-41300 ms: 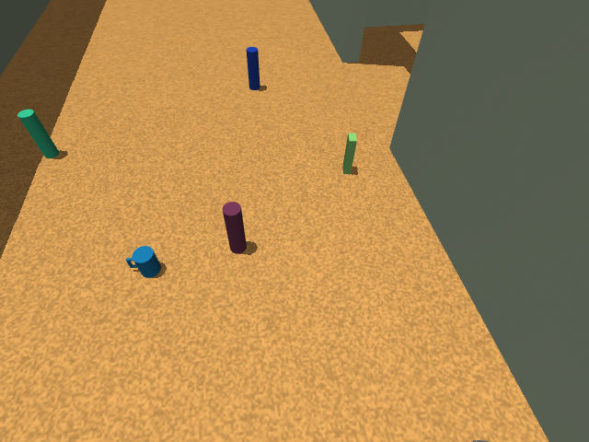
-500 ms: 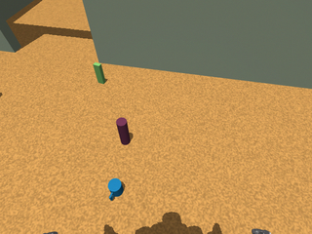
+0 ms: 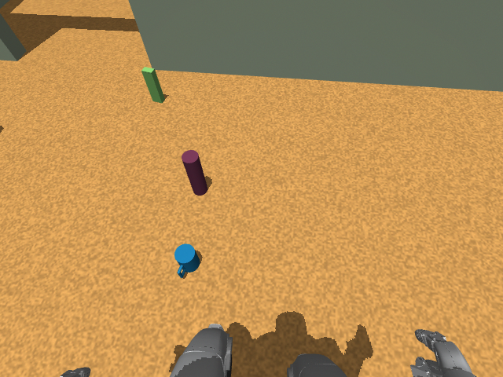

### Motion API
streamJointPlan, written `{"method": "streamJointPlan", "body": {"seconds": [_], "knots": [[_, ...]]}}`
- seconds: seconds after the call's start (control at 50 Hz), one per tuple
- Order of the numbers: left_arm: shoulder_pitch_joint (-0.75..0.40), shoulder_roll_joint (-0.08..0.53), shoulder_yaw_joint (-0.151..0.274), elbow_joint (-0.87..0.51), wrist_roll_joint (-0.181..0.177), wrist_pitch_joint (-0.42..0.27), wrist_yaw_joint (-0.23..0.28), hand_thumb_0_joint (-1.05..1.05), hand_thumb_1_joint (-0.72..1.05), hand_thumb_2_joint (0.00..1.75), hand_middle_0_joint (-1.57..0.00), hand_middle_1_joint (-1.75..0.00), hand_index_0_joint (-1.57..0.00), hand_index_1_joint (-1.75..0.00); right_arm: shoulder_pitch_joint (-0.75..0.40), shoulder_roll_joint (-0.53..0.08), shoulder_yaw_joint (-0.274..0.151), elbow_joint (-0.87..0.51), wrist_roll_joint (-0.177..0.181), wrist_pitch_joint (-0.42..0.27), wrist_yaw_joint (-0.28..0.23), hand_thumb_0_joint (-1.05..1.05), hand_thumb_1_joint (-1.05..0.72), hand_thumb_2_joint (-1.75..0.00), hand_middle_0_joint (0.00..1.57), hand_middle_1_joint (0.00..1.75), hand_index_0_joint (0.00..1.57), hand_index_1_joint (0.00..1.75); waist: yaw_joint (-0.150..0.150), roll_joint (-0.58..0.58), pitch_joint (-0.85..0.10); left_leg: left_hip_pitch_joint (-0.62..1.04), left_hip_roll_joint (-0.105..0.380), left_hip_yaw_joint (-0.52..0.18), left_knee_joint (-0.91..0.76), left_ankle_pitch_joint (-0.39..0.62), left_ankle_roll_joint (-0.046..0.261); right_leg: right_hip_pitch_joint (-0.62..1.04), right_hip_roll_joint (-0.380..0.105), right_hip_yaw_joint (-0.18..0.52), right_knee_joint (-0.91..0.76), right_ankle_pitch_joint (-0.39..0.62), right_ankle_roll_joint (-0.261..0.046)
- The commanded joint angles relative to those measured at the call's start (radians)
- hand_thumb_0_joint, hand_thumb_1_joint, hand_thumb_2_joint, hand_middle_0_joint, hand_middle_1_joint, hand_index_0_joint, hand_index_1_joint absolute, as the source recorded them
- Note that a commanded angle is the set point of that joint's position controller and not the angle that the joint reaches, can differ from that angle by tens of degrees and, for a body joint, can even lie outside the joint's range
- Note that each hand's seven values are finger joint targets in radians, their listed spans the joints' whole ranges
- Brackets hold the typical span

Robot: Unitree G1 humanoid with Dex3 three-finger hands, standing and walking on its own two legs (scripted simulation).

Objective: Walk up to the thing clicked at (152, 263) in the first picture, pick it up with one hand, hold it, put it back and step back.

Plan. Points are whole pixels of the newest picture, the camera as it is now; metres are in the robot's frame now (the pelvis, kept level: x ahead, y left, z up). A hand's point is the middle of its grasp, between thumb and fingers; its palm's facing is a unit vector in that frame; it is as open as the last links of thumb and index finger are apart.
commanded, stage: step back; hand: left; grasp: from above
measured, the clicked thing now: (185, 262) +0.52 +0.30 -0.70
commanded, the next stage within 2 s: none
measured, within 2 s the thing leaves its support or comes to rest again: neither
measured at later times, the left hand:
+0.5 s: hand out of the picture -0.03 +0.29 -0.13, palm faces +0.07 -0.92 -0.38, open 7.4 cm
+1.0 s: hand out of the picture -0.19 +0.28 -0.12, palm faces +0.06 -0.89 -0.45, open 7.4 cm
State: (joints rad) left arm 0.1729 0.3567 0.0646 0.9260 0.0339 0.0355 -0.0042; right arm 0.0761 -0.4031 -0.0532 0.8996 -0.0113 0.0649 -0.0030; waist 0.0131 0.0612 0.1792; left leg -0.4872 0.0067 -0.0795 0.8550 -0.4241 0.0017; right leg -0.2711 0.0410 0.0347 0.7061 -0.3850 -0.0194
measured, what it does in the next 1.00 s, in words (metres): walks backwards: left foot, then right foot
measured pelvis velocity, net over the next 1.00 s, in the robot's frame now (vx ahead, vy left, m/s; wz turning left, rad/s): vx -0.30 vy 0.00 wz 0.07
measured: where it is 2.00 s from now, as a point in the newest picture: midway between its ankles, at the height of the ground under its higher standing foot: outside the picture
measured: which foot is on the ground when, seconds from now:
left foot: up 0.00-0.28, down 0.30-0.70, up 0.72-1.00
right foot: down 0.00-0.32, up 0.34-0.66, down 0.68-1.00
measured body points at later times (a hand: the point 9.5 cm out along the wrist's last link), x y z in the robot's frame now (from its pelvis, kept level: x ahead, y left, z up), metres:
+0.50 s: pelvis -0.13 +0.02 +0.02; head -0.08 +0.04 +0.46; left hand -0.03 +0.34 -0.11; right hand +0.00 -0.29 -0.09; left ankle -0.10 +0.13 -0.72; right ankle -0.15 -0.12 -0.63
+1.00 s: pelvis -0.30 +0.00 +0.01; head -0.24 -0.01 +0.45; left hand -0.20 +0.32 -0.09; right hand -0.22 -0.32 -0.12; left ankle -0.35 +0.13 -0.68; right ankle -0.23 -0.13 -0.72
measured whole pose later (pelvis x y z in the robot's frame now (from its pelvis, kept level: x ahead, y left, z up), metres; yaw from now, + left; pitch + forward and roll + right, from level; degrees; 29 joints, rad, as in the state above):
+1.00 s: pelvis -0.30 +0.00 +0.01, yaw +4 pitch -2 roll +1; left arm 0.13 0.36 0.07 0.78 0.03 0.03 0.03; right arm 0.21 -0.42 -0.06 0.90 -0.01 0.08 -0.01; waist 0.01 0.03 0.18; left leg -0.31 -0.06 -0.09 0.88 -0.52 -0.03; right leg -0.37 -0.05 -0.01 0.64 -0.23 0.01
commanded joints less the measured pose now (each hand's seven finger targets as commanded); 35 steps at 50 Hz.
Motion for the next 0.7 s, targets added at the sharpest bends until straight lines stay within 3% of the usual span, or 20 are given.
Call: {"method": "streamJointPlan", "body": {"seconds": [0.0,0.02,0.06,0.16,0.18,0.22,0.26,0.28,0.3,0.32,0.36,0.38,0.4,0.42,0.5,0.54,0.58,0.64,0.66,0.68], "knots": [[-0.109,0.292,0.076,-0.139,-0.002,-0.042,0.034,0.0,0.9,0.9,-0.2,-0.3,-0.2,-0.3,0.06,-0.201,-0.053,-0.042,0.025,-0.02,-0.022,0.0,-0.9,-0.9,0.2,0.3,0.2,0.3,-0.044,-0.148,-0.134,-0.012,-0.13,-0.131,0.375,-0.067,0.004,-0.03,-0.281,0.275,-0.293,0.527,-0.192],[-0.117,0.287,0.081,-0.146,0.001,-0.041,0.037,0.0,0.9,0.9,-0.2,-0.3,-0.2,-0.3,0.083,-0.192,-0.044,-0.038,0.029,-0.029,-0.027,0.0,-0.9,-0.9,0.2,0.3,0.2,0.3,-0.051,-0.194,-0.153,-0.03,-0.133,-0.1,0.361,-0.048,-0.006,0.013,-0.271,0.229,-0.267,0.559,-0.178],[-0.061,0.249,0.076,-0.156,-0.003,-0.039,0.037,0.0,0.9,0.9,-0.2,-0.3,-0.2,-0.3,0.09,-0.195,-0.035,-0.033,0.017,-0.034,-0.029,0.0,-0.9,-0.9,0.2,0.3,0.2,0.3,-0.004,-0.161,-0.189,-0.032,-0.141,-0.078,0.346,-0.06,-0.024,0.11,-0.252,0.195,-0.227,0.626,-0.182],[0.042,0.252,0.081,-0.168,-0.004,-0.028,0.056,0.0,0.9,0.9,-0.2,-0.3,-0.2,-0.3,0.042,-0.175,-0.032,-0.087,0.004,-0.037,-0.031,0.0,-0.9,-0.9,0.2,0.3,0.2,0.3,0.055,-0.225,-0.235,-0.054,-0.057,-0.045,0.037,-0.113,-0.02,0.327,-0.319,0.24,-0.165,0.747,-0.215],[0.051,0.264,0.081,-0.17,-0.007,-0.025,0.055,0.0,0.9,0.9,-0.2,-0.3,-0.2,-0.3,0.052,-0.17,-0.033,-0.089,0.0,-0.039,-0.029,0.0,-0.9,-0.9,0.2,0.3,0.2,0.3,0.055,-0.246,-0.247,-0.003,-0.045,-0.022,-0.04,-0.1,-0.012,0.304,-0.318,0.24,-0.152,0.752,-0.212],[-0.001,0.278,0.077,-0.194,-0.015,-0.018,0.048,0.0,0.9,0.9,-0.2,-0.3,-0.2,-0.3,0.121,-0.163,-0.041,-0.063,-0.004,-0.041,-0.022,0.0,-0.9,-0.9,0.2,0.3,0.2,0.3,0.012,-0.267,-0.259,0.123,-0.038,0.032,-0.191,-0.039,0.003,0.219,-0.296,0.219,-0.141,0.691,-0.181],[-0.046,0.271,0.065,-0.212,-0.024,-0.008,0.041,0.0,0.9,0.9,-0.2,-0.3,-0.2,-0.3,0.184,-0.164,-0.052,-0.036,-0.014,-0.046,-0.015,0.0,-0.9,-0.9,0.2,0.3,0.2,0.3,-0.039,-0.207,-0.269,0.278,-0.032,0.07,-0.439,0.231,0.019,0.108,-0.251,0.162,-0.084,0.556,-0.117],[-0.025,0.237,0.056,-0.217,-0.026,-0.004,0.037,0.0,0.9,0.9,-0.2,-0.3,-0.2,-0.3,0.162,-0.211,-0.067,-0.048,-0.027,-0.048,-0.013,0.0,-0.9,-0.9,0.2,0.3,0.2,0.3,-0.024,-0.081,-0.261,0.345,0.079,-0.09,-0.453,0.339,0.058,-0.019,-0.173,0.119,-0.027,0.364,-0.06],[-0.037,0.208,0.046,-0.226,-0.031,-0.007,0.04,0.0,0.9,0.9,-0.2,-0.3,-0.2,-0.3,0.11,-0.31,-0.085,-0.071,-0.026,-0.044,-0.002,0.0,-0.9,-0.9,0.2,0.3,0.2,0.3,-0.028,0.166,-0.238,0.351,0.285,-0.348,-0.508,0.436,0.18,-0.186,0.016,-0.005,0.137,-0.008,-0.005],[-0.102,0.239,0.069,-0.218,-0.022,-0.005,0.053,0.0,0.9,0.9,-0.2,-0.3,-0.2,-0.3,0.101,-0.349,-0.094,-0.086,-0.024,-0.046,0.003,0.0,-0.9,-0.9,0.2,0.3,0.2,0.3,-0.082,0.208,-0.226,0.228,0.384,-0.448,-0.533,0.522,0.302,-0.143,0.057,0.073,0.372,-0.291,0.009],[-0.067,0.228,0.068,-0.186,-0.03,-0.001,0.054,0.0,0.9,0.9,-0.2,-0.3,-0.2,-0.3,0.036,-0.257,-0.068,-0.092,-0.024,-0.049,-0.01,0.0,-0.9,-0.9,0.2,0.3,0.2,0.3,-0.029,0.048,-0.198,0.248,0.296,-0.267,-0.472,0.61,0.263,-0.197,0.065,0.159,0.55,-0.214,-0.005],[-0.027,0.219,0.065,-0.165,-0.037,-0.001,0.053,0.0,0.9,0.9,-0.2,-0.3,-0.2,-0.3,-0.005,-0.23,-0.059,-0.1,-0.027,-0.049,-0.016,0.0,-0.9,-0.9,0.2,0.3,0.2,0.3,0.0,0.044,-0.178,0.252,0.255,-0.205,-0.452,0.619,0.235,-0.222,0.069,0.154,0.587,-0.175,-0.002],[0.01,0.224,0.066,-0.156,-0.037,-0.003,0.048,0.0,0.9,0.9,-0.2,-0.3,-0.2,-0.3,-0.011,-0.222,-0.057,-0.108,-0.019,-0.051,-0.02,0.0,-0.9,-0.9,0.2,0.3,0.2,0.3,0.015,0.068,-0.167,0.266,0.247,-0.176,-0.433,0.626,0.234,-0.222,0.059,0.141,0.586,-0.14,0.004],[0.021,0.227,0.069,-0.157,-0.032,-0.007,0.044,0.0,0.9,0.9,-0.2,-0.3,-0.2,-0.3,0.001,-0.208,-0.052,-0.11,-0.019,-0.051,-0.02,0.0,-0.9,-0.9,0.2,0.3,0.2,0.3,0.007,0.063,-0.175,0.319,0.224,-0.158,-0.411,0.655,0.231,-0.237,0.052,0.132,0.557,-0.13,0.016],[-0.002,0.206,0.063,-0.173,-0.022,-0.012,0.037,0.0,0.9,0.9,-0.2,-0.3,-0.2,-0.3,0.063,-0.208,-0.055,-0.116,-0.016,-0.047,-0.019,0.0,-0.9,-0.9,0.2,0.3,0.2,0.3,-0.045,0.09,-0.192,0.418,0.243,-0.155,-0.393,0.662,0.259,-0.211,0.033,0.086,0.362,-0.163,0.056],[0.021,0.205,0.061,-0.168,-0.023,-0.015,0.036,0.0,0.9,0.9,-0.2,-0.3,-0.2,-0.3,0.054,-0.228,-0.063,-0.126,-0.017,-0.043,-0.019,0.0,-0.9,-0.9,0.2,0.3,0.2,0.3,-0.04,0.115,-0.22,0.412,0.265,-0.163,-0.381,0.633,0.256,-0.145,-0.001,0.061,0.221,-0.155,0.054],[0.045,0.205,0.062,-0.148,-0.023,-0.023,0.032,0.0,0.9,0.9,-0.2,-0.3,-0.2,-0.3,0.043,-0.232,-0.061,-0.133,-0.02,-0.034,-0.014,0.0,-0.9,-0.9,0.2,0.3,0.2,0.3,-0.043,0.124,-0.236,0.391,0.227,-0.145,-0.37,0.553,0.222,-0.074,-0.01,0.008,0.036,-0.098,0.045],[0.168,0.198,0.064,-0.085,-0.011,-0.033,0.03,0.0,0.9,0.9,-0.2,-0.3,-0.2,-0.3,0.006,-0.244,-0.067,-0.135,-0.002,-0.017,-0.008,0.0,-0.9,-0.9,0.2,0.3,0.2,0.3,0.017,0.112,-0.288,0.283,0.207,-0.125,-0.317,0.392,0.159,0.127,-0.014,-0.042,-0.304,0.136,0.003],[0.166,0.242,0.076,-0.089,0.006,-0.042,0.031,0.0,0.9,0.9,-0.2,-0.3,-0.2,-0.3,0.01,-0.207,-0.058,-0.138,0.005,-0.015,-0.005,0.0,-0.9,-0.9,0.2,0.3,0.2,0.3,0.019,0.02,-0.267,0.136,0.154,-0.106,-0.255,0.259,0.095,0.178,-0.085,0.099,-0.318,0.123,-0.025],[0.126,0.341,0.102,-0.114,0.007,-0.04,0.026,0.0,0.9,0.9,-0.2,-0.3,-0.2,-0.3,-0.037,-0.152,-0.047,-0.164,0.015,-0.021,-0.004,0.0,-0.9,-0.9,0.2,0.3,0.2,0.3,0.038,-0.266,-0.197,-0.042,-0.053,-0.013,-0.075,-0.004,0.02,0.113,-0.282,0.398,-0.383,0.119,-0.135]]}}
